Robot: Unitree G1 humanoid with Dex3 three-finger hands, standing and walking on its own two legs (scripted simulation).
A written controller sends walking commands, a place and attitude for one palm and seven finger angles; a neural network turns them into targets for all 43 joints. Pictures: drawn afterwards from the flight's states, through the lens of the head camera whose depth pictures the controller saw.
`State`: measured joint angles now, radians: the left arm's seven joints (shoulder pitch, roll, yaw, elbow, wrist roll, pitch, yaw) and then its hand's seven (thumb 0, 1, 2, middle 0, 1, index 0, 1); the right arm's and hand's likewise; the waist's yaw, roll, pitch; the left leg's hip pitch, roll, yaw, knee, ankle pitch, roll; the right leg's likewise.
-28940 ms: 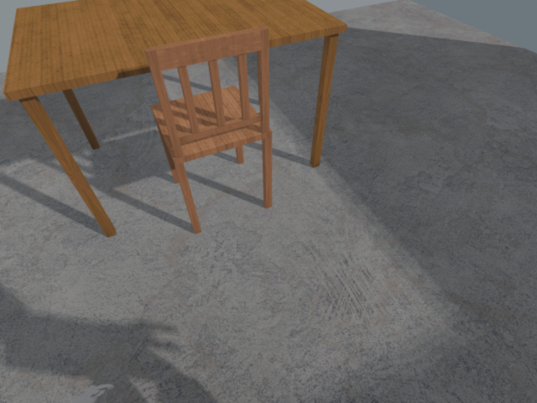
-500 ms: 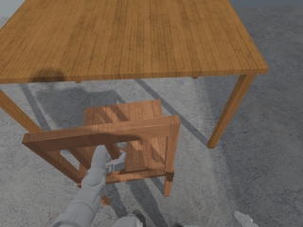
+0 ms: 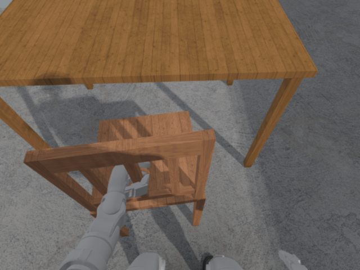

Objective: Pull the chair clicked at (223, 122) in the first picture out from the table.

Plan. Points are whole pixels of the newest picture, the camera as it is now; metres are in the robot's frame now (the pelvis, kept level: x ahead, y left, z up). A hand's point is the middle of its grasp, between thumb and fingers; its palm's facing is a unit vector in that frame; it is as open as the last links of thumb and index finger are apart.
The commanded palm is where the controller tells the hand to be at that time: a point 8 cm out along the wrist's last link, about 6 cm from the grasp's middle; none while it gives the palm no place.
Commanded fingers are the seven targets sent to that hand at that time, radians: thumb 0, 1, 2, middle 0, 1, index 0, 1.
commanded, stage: step backward, pulling the chair out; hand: left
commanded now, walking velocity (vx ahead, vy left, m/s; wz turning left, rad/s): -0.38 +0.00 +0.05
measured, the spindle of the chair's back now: (138, 179) +0.34 +0.12 -0.09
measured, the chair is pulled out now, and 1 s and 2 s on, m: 0.19 0.28 0.50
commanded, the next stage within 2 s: none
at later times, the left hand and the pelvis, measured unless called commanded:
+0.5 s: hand (141, 194) +0.29 +0.10 -0.06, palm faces -0.04 -0.99 -0.14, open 5.6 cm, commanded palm +0.26 +0.16 -0.06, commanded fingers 0.00 0.90 0.90 -0.50 -1.45 -0.50 -1.45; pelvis -0.04 +0.00 +0.00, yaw +4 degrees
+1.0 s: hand (133, 222) +0.23 +0.11 -0.06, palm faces -0.08 -0.99 -0.12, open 5.5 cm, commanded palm +0.19 +0.16 -0.06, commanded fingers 0.00 0.90 0.90 -0.50 -1.45 -0.50 -1.45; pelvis -0.11 +0.02 +0.00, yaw +2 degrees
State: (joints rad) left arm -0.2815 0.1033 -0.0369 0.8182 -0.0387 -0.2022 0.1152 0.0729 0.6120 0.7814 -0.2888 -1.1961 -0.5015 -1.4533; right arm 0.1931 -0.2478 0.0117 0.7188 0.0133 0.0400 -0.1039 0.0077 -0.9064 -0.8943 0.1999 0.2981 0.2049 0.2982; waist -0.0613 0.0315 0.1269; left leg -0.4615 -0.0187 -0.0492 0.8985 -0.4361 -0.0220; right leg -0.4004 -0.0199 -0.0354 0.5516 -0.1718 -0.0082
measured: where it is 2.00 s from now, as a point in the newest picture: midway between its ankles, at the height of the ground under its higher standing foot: outside the picture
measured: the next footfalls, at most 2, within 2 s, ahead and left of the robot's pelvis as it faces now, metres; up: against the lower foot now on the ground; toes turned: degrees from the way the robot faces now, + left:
left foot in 0.06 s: +0.02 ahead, +0.15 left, +0.00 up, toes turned -1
right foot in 0.66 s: +0.00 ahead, -0.12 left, +0.00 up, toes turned -2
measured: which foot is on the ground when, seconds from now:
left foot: up 0.00-0.04, down 0.06-0.72, up 0.74-0.90, down 0.92-1.00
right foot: down 0.00-0.58, up 0.60-0.64, down 0.66-1.00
